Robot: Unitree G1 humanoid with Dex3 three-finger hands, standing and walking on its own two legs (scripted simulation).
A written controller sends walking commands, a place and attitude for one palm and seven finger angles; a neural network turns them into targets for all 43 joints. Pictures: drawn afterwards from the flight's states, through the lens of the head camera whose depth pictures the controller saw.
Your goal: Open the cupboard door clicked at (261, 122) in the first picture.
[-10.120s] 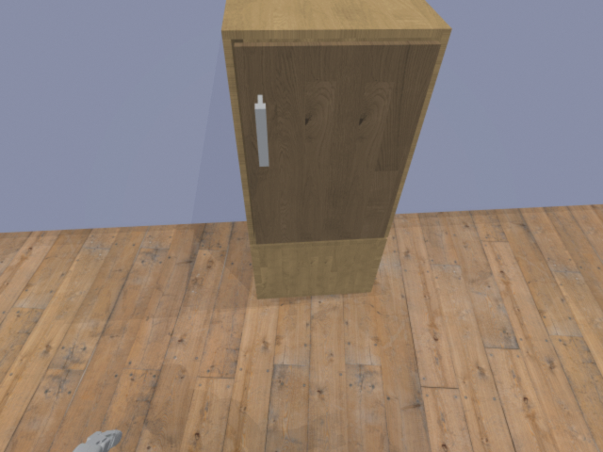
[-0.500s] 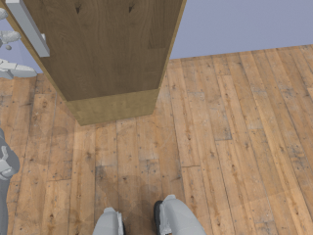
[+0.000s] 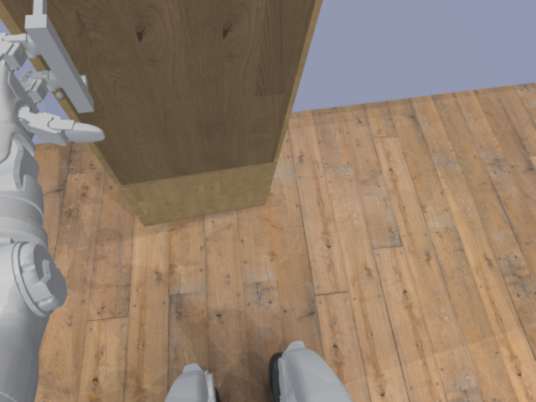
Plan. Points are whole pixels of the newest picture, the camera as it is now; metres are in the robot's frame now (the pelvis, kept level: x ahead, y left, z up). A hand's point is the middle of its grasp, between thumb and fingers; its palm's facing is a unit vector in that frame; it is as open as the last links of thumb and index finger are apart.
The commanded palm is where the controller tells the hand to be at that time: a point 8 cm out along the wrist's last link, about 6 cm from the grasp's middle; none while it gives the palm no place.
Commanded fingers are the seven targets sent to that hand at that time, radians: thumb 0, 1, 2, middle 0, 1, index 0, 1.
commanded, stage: slide the fingers in behind the handle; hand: left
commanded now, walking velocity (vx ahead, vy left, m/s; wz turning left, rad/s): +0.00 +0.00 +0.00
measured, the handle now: (64, 59) +0.59 +0.22 +0.08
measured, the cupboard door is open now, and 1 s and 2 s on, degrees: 0 0 2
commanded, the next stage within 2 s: close the thumb around the handle in 1.08 s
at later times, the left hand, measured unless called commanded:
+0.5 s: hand (83, 93) +0.54 +0.20 +0.07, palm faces +0.11 -0.99 -0.02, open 14.0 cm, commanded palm +0.51 +0.24 +0.07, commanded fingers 0.00 -0.50 0.30 -0.30 -1.20 -0.30 -1.20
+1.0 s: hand (88, 95) +0.53 +0.19 +0.07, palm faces +0.13 -0.99 -0.02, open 14.1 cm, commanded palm +0.50 +0.22 +0.07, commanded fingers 0.00 -0.50 0.30 -0.30 -1.20 -0.30 -1.20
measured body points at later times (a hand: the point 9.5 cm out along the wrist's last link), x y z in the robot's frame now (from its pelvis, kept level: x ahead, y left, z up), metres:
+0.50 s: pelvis +0.00 -0.01 +0.00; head +0.16 +0.02 +0.42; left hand +0.52 +0.25 +0.07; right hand -0.02 -0.26 -0.11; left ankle -0.03 +0.09 -0.68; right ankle +0.02 -0.13 -0.68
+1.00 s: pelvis +0.00 -0.01 +0.00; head +0.15 +0.01 +0.42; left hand +0.52 +0.25 +0.07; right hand -0.03 -0.27 -0.11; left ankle -0.03 +0.09 -0.68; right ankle +0.02 -0.13 -0.68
